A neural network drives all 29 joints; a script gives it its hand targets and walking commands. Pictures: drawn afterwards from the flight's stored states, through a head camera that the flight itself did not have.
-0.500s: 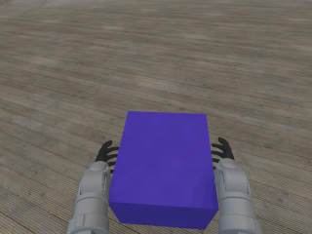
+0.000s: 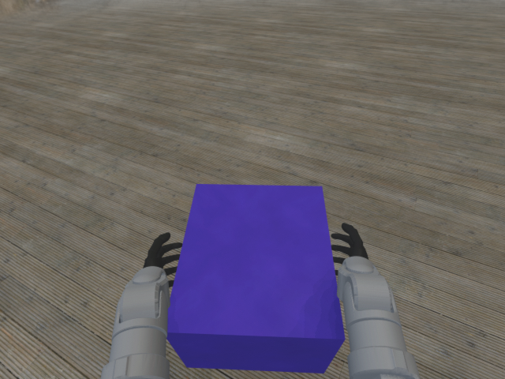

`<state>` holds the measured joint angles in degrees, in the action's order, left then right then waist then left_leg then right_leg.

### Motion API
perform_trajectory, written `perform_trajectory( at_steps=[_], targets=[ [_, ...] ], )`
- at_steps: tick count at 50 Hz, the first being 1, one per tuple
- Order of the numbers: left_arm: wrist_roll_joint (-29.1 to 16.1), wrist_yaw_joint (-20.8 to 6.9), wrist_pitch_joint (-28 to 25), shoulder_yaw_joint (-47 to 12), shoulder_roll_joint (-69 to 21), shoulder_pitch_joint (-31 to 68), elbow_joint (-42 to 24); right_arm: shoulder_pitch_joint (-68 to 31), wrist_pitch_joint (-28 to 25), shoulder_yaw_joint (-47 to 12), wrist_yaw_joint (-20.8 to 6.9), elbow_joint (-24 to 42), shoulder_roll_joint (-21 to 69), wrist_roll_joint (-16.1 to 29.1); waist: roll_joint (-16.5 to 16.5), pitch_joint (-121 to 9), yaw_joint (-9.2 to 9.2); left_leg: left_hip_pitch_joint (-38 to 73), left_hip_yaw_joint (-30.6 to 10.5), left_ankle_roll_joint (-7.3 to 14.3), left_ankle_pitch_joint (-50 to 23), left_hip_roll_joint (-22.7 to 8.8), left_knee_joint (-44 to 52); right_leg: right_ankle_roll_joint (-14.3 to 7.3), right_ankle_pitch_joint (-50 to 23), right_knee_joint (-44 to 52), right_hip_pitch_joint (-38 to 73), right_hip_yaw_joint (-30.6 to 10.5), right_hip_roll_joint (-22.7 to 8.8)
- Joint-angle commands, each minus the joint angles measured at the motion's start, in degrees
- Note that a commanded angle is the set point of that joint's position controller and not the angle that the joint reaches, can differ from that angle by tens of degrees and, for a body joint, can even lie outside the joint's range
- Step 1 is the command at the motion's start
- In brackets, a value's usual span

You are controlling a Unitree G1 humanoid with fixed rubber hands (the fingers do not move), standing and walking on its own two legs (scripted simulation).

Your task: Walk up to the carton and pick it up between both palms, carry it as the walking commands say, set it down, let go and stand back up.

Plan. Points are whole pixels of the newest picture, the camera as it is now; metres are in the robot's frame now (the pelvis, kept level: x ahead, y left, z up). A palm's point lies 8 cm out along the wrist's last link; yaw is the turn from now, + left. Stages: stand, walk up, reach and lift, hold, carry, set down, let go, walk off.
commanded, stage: reach and lift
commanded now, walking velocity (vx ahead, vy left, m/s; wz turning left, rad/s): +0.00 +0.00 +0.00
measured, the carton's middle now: (256, 273) +0.34 +0.00 -0.03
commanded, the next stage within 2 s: hold in 1.34 s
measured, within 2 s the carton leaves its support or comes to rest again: neither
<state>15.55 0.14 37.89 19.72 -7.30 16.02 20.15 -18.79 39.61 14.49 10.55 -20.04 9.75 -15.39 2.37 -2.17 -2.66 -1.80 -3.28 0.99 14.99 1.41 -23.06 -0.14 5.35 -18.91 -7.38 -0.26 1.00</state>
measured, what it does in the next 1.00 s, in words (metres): stands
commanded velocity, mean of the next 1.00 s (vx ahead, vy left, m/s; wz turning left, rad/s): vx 0.00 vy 0.00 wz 0.00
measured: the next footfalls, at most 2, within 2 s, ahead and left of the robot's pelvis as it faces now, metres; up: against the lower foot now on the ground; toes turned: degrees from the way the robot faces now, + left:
none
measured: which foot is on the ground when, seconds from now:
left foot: down 0.00-1.00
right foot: down 0.00-1.00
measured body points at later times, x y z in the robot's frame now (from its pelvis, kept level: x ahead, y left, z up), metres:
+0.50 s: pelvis -0.01 -0.01 +0.00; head -0.08 -0.02 +0.44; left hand +0.28 +0.17 +0.04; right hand +0.29 -0.17 +0.05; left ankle -0.02 +0.11 -0.74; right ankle +0.06 -0.12 -0.74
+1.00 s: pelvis -0.01 -0.02 +0.00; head -0.07 -0.03 +0.44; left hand +0.29 +0.17 +0.04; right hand +0.30 -0.17 +0.05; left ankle -0.02 +0.11 -0.74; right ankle +0.06 -0.12 -0.74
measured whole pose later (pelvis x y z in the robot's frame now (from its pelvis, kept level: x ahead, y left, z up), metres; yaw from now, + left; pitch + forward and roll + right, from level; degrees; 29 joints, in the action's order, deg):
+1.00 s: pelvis -0.01 -0.02 +0.00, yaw +0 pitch -6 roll +0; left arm 14.6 0.6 38.2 20.7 -7.0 15.8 20.4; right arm -20.1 39.2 14.1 11.8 -22.2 9.8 -14.4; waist 2.2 -3.3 -0.6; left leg -3.0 -3.5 -0.2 14.6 0.4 -23.6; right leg -1.3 5.0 -19.7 -8.8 -0.1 2.1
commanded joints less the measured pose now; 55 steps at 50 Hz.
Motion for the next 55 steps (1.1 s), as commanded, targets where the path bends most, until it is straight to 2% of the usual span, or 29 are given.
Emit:
perform_trajectory(
  at_steps=[1, 6, 11, 12, 13, 15, 16, 20, 22, 23, 24, 25, 27, 30, 35, 37, 38, 39, 40, 41, 42, 44, 45, 46, 47, 51, 52, 53, 55],
  targets=[
    [-15.63, -18.29, -2.58, -37.09, -51.04, 42.8, -3.3, -27.97, -1.36, -30.87, -25.41, -0.71, 54.22, 14.85, -1.97, -16.23, -0.66, -12.19, -2.85, -0.47, -7.6, 1.93, 6.77, 0.26, -10.45, -1.32, 19.31, -3.23, 4.01],
    [-14.98, -18.73, -1.98, -36.2, -50.66, 41.5, -1.35, -29.49, -0.99, -31.81, -25.08, -1.32, 54.81, 15.78, -0.37, -12.66, 0.6, -15.41, -2.19, 0.35, -3.24, 1.94, 7.42, 0.39, -6.97, -1.26, 19.24, -3.93, 3.21],
    [-15.52, -18.13, -2.15, -37.86, -51.43, 38.96, -3.62, -28.28, -1.58, -33.72, -25.02, 0.72, 55.79, 16.94, -1.13, -16.32, 1.73, -11.96, -2.43, -0.65, -12.53, 2.27, 5.91, 0.26, -14.79, -1.94, 20.22, -4.24, 3.44],
    [-15.92, -17.93, -1.95, -37.53, -51.48, 39.37, -4.39, -27.33, -1.22, -33.91, -24.92, 1.1, 56.18, 16.67, -0.8, -16.04, 1.78, -12.4, -2.73, -0.21, -10.97, 2.12, 6.21, 0.35, -14.25, -1.91, 20.29, -4.31, 3.39],
    [-15.58, -18.11, -1.74, -37.13, -50.47, 39.35, -3.62, -27.31, -1.22, -32.45, -24.78, 0.92, 54.47, 16.27, -1.67, -16.76, 0.34, -11.72, -2.2, -0.55, -10.19, 2.2, 6.38, 0.49, -13.77, -1.29, 19.35, -4.3, 3.59],
    [-15.48, -18.24, -1.74, -37.23, -49.53, 41.64, -5.83, -24.92, -0.85, -31.74, -24.94, -1.87, 54.32, 15.98, 0.84, -14.17, 0.63, -13.98, -2.35, -0.09, -6.45, 2.31, 6.36, 0.16, -10.59, -1.3, 20.18, -4.52, 2.94],
    [-15.8, -18.02, -1.7, -37.58, -50.78, 40.01, -3.98, -26.16, -1.23, -32.67, -24.83, -0.68, 55.38, 16.52, -0.04, -13.31, 1.71, -13.57, -2.49, 0.04, -8.63, 2.1, 6.52, 0.21, -11.52, -1.4, 19.15, -4.64, 3.39],
    [-15.93, -18.23, -1.79, -38.08, -50.77, 40.78, -6.66, -27.13, -1.41, -33.36, -25.48, 0.76, 55.81, 16.73, -0.01, -15.96, 1.76, -12.66, -2.04, -0.39, -8.57, 2.22, 6.6, 0.28, -11.05, -1.43, 18.69, -4.07, 3.81],
    [-15.32, -18.0, -1.61, -37.29, -51.1, 40.43, -4.17, -27.77, -1.27, -32.99, -25.46, 0.11, 54.99, 16.24, 0.74, -13.65, 2.04, -15.94, -2.03, -0.18, -5.48, 1.99, 6.61, 0.03, -8.72, -1.92, 19.69, -4.7, 3.17],
    [-16.23, -18.29, -1.72, -37.17, -50.36, 41.13, -2.92, -29.11, -1.27, -32.85, -25.49, -0.59, 54.79, 16.1, -2.65, -13.2, 1.14, -15.47, -2.15, 0.56, -1.48, 1.49, 7.15, 0.1, -4.06, -1.51, 18.56, -4.19, 3.66],
    [-16.2, -18.42, -2.2, -37.31, -50.53, 44.42, -2.86, -31.52, -1.42, -32.26, -25.35, -1.91, 54.5, 16.08, -0.49, -12.07, 2.16, -16.99, -1.65, 0.93, 2.2, 1.56, 7.81, 0.29, -0.53, -1.35, 18.06, -4.01, 3.52],
    [-16.24, -18.56, -2.5, -36.92, -50.64, 46.41, -2.97, -31.67, -1.62, -31.49, -25.59, -2.56, 54.48, 15.44, 0.96, -11.39, 0.72, -17.57, -1.09, 0.99, 3.21, 1.65, 7.89, 0.2, -0.36, -2.03, 17.01, -3.95, 3.63],
    [-17.09, -18.77, -2.64, -37.14, -51.22, 46.18, -1.32, -33.08, -1.64, -31.86, -25.91, -3.67, 55.7, 16.09, -1.15, -12.33, 1.91, -18.82, -1.39, 1.16, 4.09, 1.03, 7.91, -0.02, 1.1, -2.43, 18.67, -3.76, 3.96],
    [-16.09, -18.7, -3.3, -35.24, -51.69, 48.29, 0.78, -32.61, -1.72, -29.87, -26.26, -7.53, 55.65, 14.71, -0.15, -10.13, 2.2, -21.46, -1.32, 1.48, 5.92, 0.91, 8.19, 0.15, 1.61, -3.22, 18.74, -3.1, 4.03],
    [-15.79, -18.91, -3.34, -35.73, -52.81, 48.76, -0.43, -30.79, -1.91, -29.61, -26.95, -8.17, 57.02, 15.24, 1.53, -14.05, 1.82, -18.32, -1.0, 0.83, 1.84, 1.54, 6.73, 0.02, -1.79, -2.83, 19.07, -3.92, 3.58],
    [-16.06, -19.23, -3.18, -34.72, -52.79, 48.97, -0.35, -33.65, -2.25, -30.35, -26.76, -6.2, 56.68, 15.63, -0.14, -16.0, 2.31, -18.28, -0.86, 0.61, 0.83, 2.0, 6.62, 0.47, -2.0, -2.17, 19.89, -3.69, 3.18],
    [-16.01, -19.23, -3.21, -34.72, -52.4, 46.91, 1.27, -34.24, -2.06, -30.71, -26.77, -5.69, 57.47, 15.64, -3.25, -16.75, 1.96, -16.6, -1.54, 1.06, 0.82, 1.62, 6.85, 0.44, -1.85, -1.97, 19.18, -3.69, 3.67],
    [-16.26, -19.29, -2.87, -34.84, -52.61, 47.7, 0.12, -34.08, -1.88, -30.99, -26.74, -5.23, 57.13, 16.19, -0.15, -13.06, 2.58, -19.97, -1.09, 0.76, 1.67, 2.0, 6.69, 0.19, -1.92, -2.48, 19.74, -3.85, 3.2],
    [-15.43, -19.34, -2.73, -33.8, -51.54, 46.75, 0.3, -33.67, -1.99, -30.68, -26.72, -5.8, 57.36, 16.09, -1.76, -15.91, 2.47, -17.23, -1.07, 0.8, 0.95, 1.64, 6.32, 0.41, -1.53, -1.73, 19.62, -4.18, 2.82],
    [-15.02, -19.46, -2.35, -33.18, -51.51, 45.97, 1.42, -33.71, -1.81, -30.25, -26.57, -6.13, 57.41, 16.34, -0.35, -14.99, 3.45, -19.55, -1.23, 1.01, 1.48, 1.75, 6.81, 0.29, -1.67, -1.32, 20.89, -5.59, 1.92],
    [-15.0, -19.66, -2.6, -33.2, -51.44, 45.82, 1.08, -33.09, -1.99, -30.5, -26.43, -5.23, 56.92, 15.92, -2.12, -14.79, 2.0, -18.04, -1.38, 1.11, 0.14, 1.78, 6.75, 0.59, -2.78, -1.53, 20.08, -4.58, 2.42],
    [-15.75, -19.64, -2.76, -34.63, -51.48, 44.43, -1.11, -32.18, -1.62, -31.39, -26.15, -4.22, 57.58, 16.6, -3.08, -15.18, 2.81, -16.82, -1.62, 0.94, -2.31, 1.87, 6.44, 0.69, -5.77, -1.35, 20.22, -4.86, 2.51],
    [-15.44, -19.88, -2.63, -34.53, -51.1, 45.37, -1.1, -31.2, -1.6, -30.19, -25.97, -4.07, 56.94, 16.0, -2.77, -17.33, 1.66, -15.16, -1.13, 0.71, -3.39, 2.34, 6.59, 0.65, -7.7, -0.84, 19.96, -5.02, 2.7],
    [-16.55, -19.65, -2.58, -36.4, -51.62, 45.98, -2.29, -30.07, -1.3, -30.77, -25.91, -4.85, 56.99, 16.26, -0.11, -14.12, 1.06, -15.81, -1.27, 0.55, -3.62, 2.3, 6.46, 0.15, -7.57, -1.34, 18.21, -4.79, 2.74],
    [-16.64, -19.5, -2.43, -36.99, -50.75, 45.64, -3.56, -31.15, -1.4, -31.51, -25.96, -3.79, 57.96, 16.74, -2.42, -17.45, 1.85, -14.57, -1.26, 0.29, -3.92, 2.27, 6.45, 0.3, -7.42, -1.08, 20.18, -4.71, 3.35],
    [-16.45, -19.27, -1.61, -36.81, -51.53, 42.58, -2.37, -27.99, -1.21, -31.88, -25.74, -3.77, 56.9, 16.73, -0.37, -15.06, 2.35, -16.63, -1.71, 0.63, -2.86, 2.09, 6.81, 0.16, -6.85, -0.85, 21.21, -5.0, 2.67],
    [-16.14, -19.25, -1.7, -37.46, -51.84, 42.66, -3.43, -27.93, -1.42, -31.88, -25.9, -2.13, 56.75, 16.64, 1.85, -16.21, 1.64, -16.51, -1.32, 0.33, -4.02, 2.53, 6.76, 0.14, -8.64, -1.14, 20.96, -5.72, 2.62],
    [-16.54, -19.41, -1.58, -37.53, -51.42, 42.54, -3.9, -28.69, -1.35, -32.1, -25.98, -1.98, 56.81, 16.93, -0.22, -16.32, 1.57, -16.84, -1.6, 0.47, -3.32, 2.38, 7.06, 0.16, -8.19, -0.73, 21.36, -5.74, 2.33],
    [-16.62, -19.35, -1.72, -37.43, -51.29, 41.92, -4.58, -25.74, -1.17, -31.91, -26.04, -2.99, 56.32, 16.4, -0.7, -15.19, 1.07, -16.13, -1.92, 0.57, -3.33, 2.31, 6.7, 0.06, -7.37, -0.76, 20.02, -5.54, 2.31]
  ],
)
